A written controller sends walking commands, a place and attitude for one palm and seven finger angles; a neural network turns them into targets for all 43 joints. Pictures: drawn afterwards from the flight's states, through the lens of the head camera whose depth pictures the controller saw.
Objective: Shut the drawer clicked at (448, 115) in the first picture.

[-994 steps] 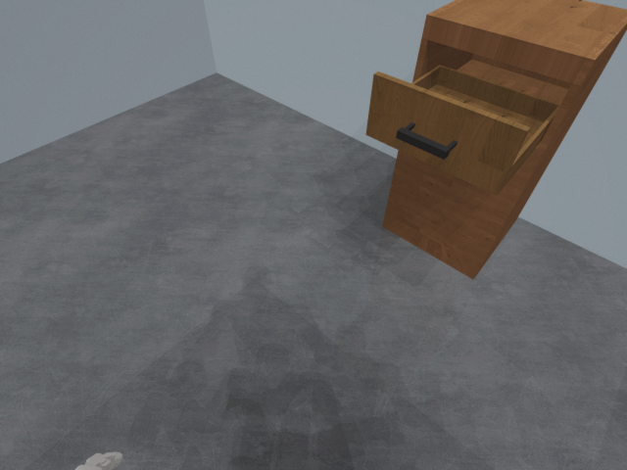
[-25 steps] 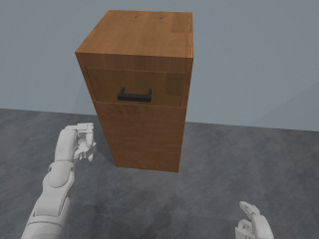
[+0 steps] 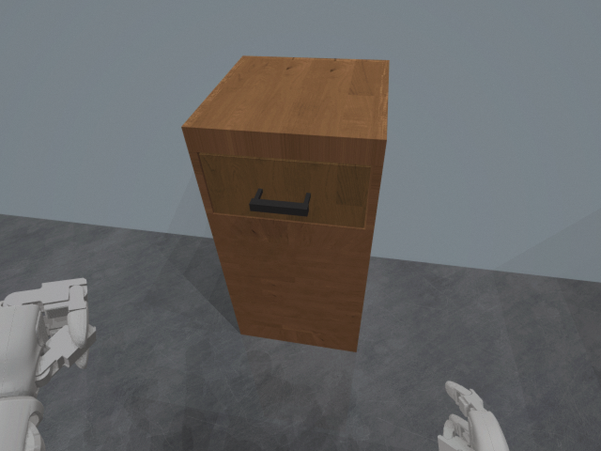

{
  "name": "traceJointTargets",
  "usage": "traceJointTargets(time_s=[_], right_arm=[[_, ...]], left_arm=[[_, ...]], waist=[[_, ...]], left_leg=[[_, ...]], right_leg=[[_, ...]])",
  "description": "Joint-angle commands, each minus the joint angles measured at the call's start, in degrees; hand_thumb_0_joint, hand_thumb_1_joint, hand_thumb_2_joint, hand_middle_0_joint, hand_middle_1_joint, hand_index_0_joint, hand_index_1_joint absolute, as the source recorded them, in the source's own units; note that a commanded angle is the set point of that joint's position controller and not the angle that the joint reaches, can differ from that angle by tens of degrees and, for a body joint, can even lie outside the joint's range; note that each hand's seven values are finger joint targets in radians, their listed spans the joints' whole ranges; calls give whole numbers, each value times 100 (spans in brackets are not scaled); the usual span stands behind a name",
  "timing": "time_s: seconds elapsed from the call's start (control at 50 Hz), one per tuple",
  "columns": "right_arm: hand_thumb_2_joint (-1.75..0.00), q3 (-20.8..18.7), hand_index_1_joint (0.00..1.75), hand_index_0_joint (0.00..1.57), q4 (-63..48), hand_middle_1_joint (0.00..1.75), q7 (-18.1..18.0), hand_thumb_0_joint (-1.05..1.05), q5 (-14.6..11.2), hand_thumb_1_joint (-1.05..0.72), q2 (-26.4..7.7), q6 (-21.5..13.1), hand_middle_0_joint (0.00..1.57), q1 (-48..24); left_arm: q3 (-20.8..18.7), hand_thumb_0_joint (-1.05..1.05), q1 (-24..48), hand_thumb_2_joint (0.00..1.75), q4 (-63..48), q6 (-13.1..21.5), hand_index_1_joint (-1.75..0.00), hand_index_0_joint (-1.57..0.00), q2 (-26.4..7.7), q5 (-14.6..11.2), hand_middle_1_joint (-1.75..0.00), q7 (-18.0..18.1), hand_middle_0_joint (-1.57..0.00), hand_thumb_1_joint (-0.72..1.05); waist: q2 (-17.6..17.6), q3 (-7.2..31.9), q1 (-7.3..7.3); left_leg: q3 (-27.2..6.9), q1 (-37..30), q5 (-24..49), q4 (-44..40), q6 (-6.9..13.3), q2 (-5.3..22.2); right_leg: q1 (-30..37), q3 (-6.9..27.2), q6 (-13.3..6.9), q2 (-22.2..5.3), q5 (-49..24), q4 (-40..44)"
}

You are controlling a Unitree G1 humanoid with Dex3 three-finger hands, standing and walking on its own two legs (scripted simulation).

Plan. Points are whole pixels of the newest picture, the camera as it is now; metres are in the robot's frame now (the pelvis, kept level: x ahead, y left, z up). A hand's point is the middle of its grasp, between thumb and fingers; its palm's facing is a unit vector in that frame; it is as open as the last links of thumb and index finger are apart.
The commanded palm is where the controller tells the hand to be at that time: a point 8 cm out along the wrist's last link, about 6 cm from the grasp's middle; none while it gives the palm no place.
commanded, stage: draw the hand back to the body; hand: left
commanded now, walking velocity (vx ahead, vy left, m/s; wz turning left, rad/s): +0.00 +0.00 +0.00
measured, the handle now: (281, 201) +0.65 +0.14 -0.06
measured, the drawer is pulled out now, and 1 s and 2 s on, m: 0.00 0.00 0.00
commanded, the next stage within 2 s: step back with the hand held close in 0.16 s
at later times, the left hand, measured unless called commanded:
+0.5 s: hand (87, 332) +0.18 +0.24 +0.16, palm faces +0.33 -0.82 -0.46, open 3.3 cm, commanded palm +0.12 +0.29 +0.17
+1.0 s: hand (35, 392) +0.12 +0.26 +0.15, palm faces +0.33 -0.82 -0.47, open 3.3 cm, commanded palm +0.06 +0.30 +0.17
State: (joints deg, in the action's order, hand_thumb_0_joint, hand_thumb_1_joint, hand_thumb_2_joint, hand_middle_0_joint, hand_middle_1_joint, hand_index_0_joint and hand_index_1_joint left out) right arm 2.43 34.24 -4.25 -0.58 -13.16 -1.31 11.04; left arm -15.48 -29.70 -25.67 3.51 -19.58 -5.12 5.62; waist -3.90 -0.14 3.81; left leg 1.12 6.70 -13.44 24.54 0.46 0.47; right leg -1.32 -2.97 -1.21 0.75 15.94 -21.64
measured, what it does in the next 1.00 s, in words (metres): shifts its weight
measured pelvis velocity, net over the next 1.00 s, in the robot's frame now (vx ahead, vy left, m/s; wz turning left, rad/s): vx -0.07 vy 0.02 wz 0.02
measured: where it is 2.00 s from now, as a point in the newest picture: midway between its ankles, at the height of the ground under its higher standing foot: outside the picture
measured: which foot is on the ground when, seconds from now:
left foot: down 0.00-1.00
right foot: down 0.00-1.00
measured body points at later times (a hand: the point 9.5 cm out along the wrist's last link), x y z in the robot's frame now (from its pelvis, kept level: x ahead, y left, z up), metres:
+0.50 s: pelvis -0.01 +0.01 +0.00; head +0.00 -0.02 +0.45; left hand +0.16 +0.29 +0.18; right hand +0.17 -0.23 -0.09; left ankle +0.00 +0.11 -0.74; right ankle -0.04 -0.10 -0.74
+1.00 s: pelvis -0.07 +0.02 -0.01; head -0.05 +0.02 +0.44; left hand +0.10 +0.30 +0.18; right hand +0.11 -0.22 -0.09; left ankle +0.00 +0.11 -0.74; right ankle -0.04 -0.10 -0.74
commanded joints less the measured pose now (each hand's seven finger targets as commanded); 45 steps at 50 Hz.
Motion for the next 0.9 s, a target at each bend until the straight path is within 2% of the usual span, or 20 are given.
traceJointTargets(time_s=[0.0, 0.04, 0.08, 0.1, 0.12, 0.18, 0.24, 0.26, 0.28, 0.3, 0.32, 0.34, 0.36, 0.4, 0.46, 0.5, 0.54, 0.66, 0.78, 0.88], right_arm=[[-90, -269, 30, 20, -893, 30, -42, 0, 29, -90, -566, -521, 20, -856], [-90, -283, 30, 20, -872, 30, -69, 0, 17, -90, -593, -505, 20, -826], [-90, -305, 30, 20, -862, 30, -105, 0, 26, -90, -619, -526, 20, -830], [-90, -299, 30, 20, -834, 30, -125, 0, 41, -90, -618, -567, 20, -842], [-90, -273, 30, 20, -851, 30, -128, 0, 34, -90, -577, -579, 20, -832], [-90, -268, 30, 20, -854, 30, -145, 0, 55, -90, -574, -645, 20, -861], [-90, -256, 30, 20, -847, 30, -147, 0, 58, -90, -543, -679, 20, -882], [-90, -253, 30, 20, -837, 30, -134, 0, 50, -90, -539, -670, 20, -871], [-90, -315, 30, 20, -1018, 30, -61, 0, 47, -90, -717, -474, 20, -778], [-90, -306, 30, 20, -944, 30, -56, 0, 58, -90, -625, -403, 20, -810], [-90, -336, 30, 20, -895, 30, -42, 0, 72, -90, -611, -303, 20, -754], [-90, -376, 30, 20, -947, 30, 0, 0, 71, -90, -652, -226, 20, -710], [-90, -409, 30, 20, -986, 30, 14, 0, 72, -90, -675, -162, 20, -682], [-90, -454, 30, 20, -1054, 30, 9, 0, 72, -90, -695, -77, 20, -720], [-90, -489, 30, 20, -1153, 30, -21, 0, 33, -90, -663, 59, 20, -698], [-90, -510, 30, 20, -1213, 30, -59, 0, 25, -90, -701, 110, 20, -712], [-90, -523, 30, 20, -1262, 30, -69, 0, -3, -90, -675, 141, 20, -675], [-90, -567, 30, 20, -1257, 30, -106, 0, -10, -90, -696, 114, 20, -646], [-90, -580, 30, 20, -1229, 30, -99, 0, -16, -90, -699, 19, 20, -617], [-90, -582, 30, 20, -1217, 30, -97, 0, 6, -90, -728, -95, 20, -534]], left_arm=[[-590, 0, 214, 90, -1237, 450, -160, -140, -757, 38, -160, 52, -140, 90], [-461, 0, 398, 90, -1040, 427, -160, -140, -659, 39, -160, 57, -140, 90], [-519, 0, 612, 90, -1156, 470, -160, -140, -760, 79, -160, 88, -140, 90], [-595, 0, 617, 90, -1106, 475, -160, -140, -843, 77, -160, 101, -140, 90], [-537, 0, 621, 90, -1118, 483, -160, -140, -765, 66, -160, 106, -140, 90], [-651, 0, 589, 90, -1313, 537, -160, -140, -892, 86, -160, 136, -140, 90], [-702, 0, 452, 90, -1309, 530, -160, -140, -907, 63, -160, 131, -140, 90], [-655, 0, 451, 90, -1308, 526, -160, -140, -848, 59, -160, 119, -140, 90], [-1421, 0, 999, 90, -1770, 751, -160, -140, -1588, 114, -160, 139, -140, 90], [-1512, 0, 899, 90, -1519, 836, -160, -140, -1613, 126, -160, 130, -140, 90], [-1070, 0, 154, 90, -1031, 806, -160, -140, -1058, 133, -160, 81, -140, 90], [-875, 0, -105, 90, -1043, 815, -160, -140, -850, 126, -160, 41, -140, 90], [-848, 0, -235, 90, -1134, 848, -160, -140, -831, 120, -160, 30, -140, 90], [-909, 0, -438, 90, -1218, 891, -160, -140, -894, 98, -160, 30, -140, 90], [-1103, 0, -612, 90, -1390, 929, -160, -140, -1094, 63, -160, 78, -140, 90], [-1250, 0, -622, 90, -1606, 942, -160, -140, -1279, 47, -160, 121, -140, 90], [-1232, 0, -724, 90, -1641, 943, -160, -140, -1248, 32, -160, 140, -140, 90], [-1208, 0, -724, 90, -1644, 980, -160, -140, -1240, 53, -160, 206, -140, 90], [-1182, 0, -699, 90, -1584, 1128, -160, -140, -1212, 99, -160, 278, -140, 90], [-1206, 0, -638, 90, -1766, 1309, -160, -140, -1261, 153, -160, 337, -140, 90]], waist=[[163, 103, -88], [458, -174, -141], [289, 11, -117], [268, -75, -100], [173, -6, -94], [89, 255, -17], [125, 190, 5], [77, 152, -11], [84, -268, -278], [180, -357, -263], [227, -333, -322], [149, -141, -337], [66, 53, -356], [-38, 345, -342], [228, 800, -336], [142, 994, -319], [160, 1044, -324], [89, 843, -354], [267, 487, -430], [103, 380, -470]], left_leg=[[-57, -382, 1114, -224, 174, -21], [-86, -313, 870, -279, 207, 0], [-92, -387, 752, -288, 216, -8], [-85, -390, 691, -290, 212, -27], [-109, -367, 656, -319, 211, -17], [-110, -427, 936, -280, 206, -39], [-94, -375, 1062, -266, 192, -29], [-93, -384, 1108, -268, 182, -23], [-227, 99, 870, -50, 296, 69], [-274, 165, 741, 29, 269, 44], [-258, 159, 863, 66, 253, 68], [-259, 103, 1058, 19, 248, 112], [-248, 71, 1299, -31, 250, 154], [-253, 1, 1734, -102, 253, 177], [-293, 2, 2291, -92, 260, 242], [-293, 31, 2578, -51, 253, 256], [-304, 75, 2719, -23, 255, 297], [-385, 503, 2001, -189, 272, 373], [-487, 1266, 113, -388, 294, 302], [-563, 1591, -640, -405, 303, 287]], right_leg=[[-741, 156, 51, -29, -1262, 489], [-898, 153, 77, -52, -955, 523], [-861, 179, 67, -69, -765, 512], [-909, 192, 66, -58, -684, 602], [-797, 190, 54, -97, -644, 514], [-617, 189, 34, -94, -993, 432], [-567, 200, 35, -98, -1206, 411], [-573, 192, 29, -87, -1247, 404], [-1091, 593, 83, -377, -1309, 705], [-1175, 640, 41, -497, -1268, 819], [-1263, 517, 48, -534, -1231, 736], [-1219, 430, 81, -500, -1290, 611], [-1127, 338, 114, -463, -1413, 471], [-1030, 261, 162, -395, -1629, 313], [-765, 191, 204, -344, -2026, 47], [-645, 186, 207, -328, -2285, -100], [-659, 175, 224, -313, -2335, -231], [-835, 234, 246, -266, -1729, -281], [-948, 390, 200, -296, -669, 29], [-1037, 438, 174, -279, 0, 180]])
